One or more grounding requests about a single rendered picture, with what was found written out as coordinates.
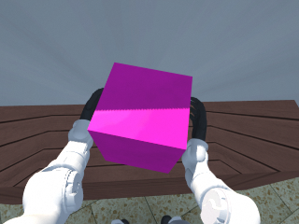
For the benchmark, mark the right robot foot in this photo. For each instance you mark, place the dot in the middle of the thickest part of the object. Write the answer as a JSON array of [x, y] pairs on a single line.
[[165, 219]]

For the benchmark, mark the right robot forearm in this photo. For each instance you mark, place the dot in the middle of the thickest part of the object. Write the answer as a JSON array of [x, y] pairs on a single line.
[[197, 174]]

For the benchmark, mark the robot left upper arm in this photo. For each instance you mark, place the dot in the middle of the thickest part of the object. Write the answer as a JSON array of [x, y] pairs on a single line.
[[51, 197]]

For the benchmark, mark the robot right shin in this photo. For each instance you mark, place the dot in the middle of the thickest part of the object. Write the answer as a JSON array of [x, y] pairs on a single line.
[[174, 218]]

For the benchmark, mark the left robot forearm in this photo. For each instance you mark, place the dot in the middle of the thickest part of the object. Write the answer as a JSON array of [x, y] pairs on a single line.
[[75, 155]]

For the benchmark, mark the robot right hand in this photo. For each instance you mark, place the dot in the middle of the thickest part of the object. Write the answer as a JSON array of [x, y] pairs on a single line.
[[199, 122]]

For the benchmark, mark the pedestal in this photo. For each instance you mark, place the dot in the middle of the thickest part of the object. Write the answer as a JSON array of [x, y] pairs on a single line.
[[250, 144]]

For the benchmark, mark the robot right upper arm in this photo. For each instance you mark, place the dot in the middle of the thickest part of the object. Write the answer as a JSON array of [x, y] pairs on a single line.
[[222, 206]]

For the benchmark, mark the carton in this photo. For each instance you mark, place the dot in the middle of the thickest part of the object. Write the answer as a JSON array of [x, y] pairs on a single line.
[[142, 117]]

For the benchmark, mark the robot left hand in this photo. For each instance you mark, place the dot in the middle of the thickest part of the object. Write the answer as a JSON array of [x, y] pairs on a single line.
[[89, 108]]

